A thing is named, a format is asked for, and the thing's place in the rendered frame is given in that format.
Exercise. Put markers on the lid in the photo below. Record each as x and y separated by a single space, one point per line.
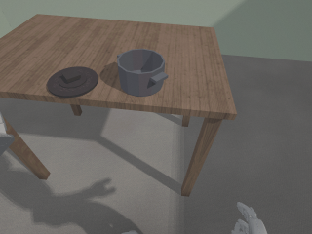
59 87

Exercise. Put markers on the left robot hand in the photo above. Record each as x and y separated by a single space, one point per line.
5 139

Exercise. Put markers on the knob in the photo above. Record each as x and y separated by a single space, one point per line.
71 75

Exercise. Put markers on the right robot hand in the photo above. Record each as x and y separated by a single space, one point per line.
254 225

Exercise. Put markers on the table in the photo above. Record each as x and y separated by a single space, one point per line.
197 83

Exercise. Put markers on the pot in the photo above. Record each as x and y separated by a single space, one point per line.
141 72

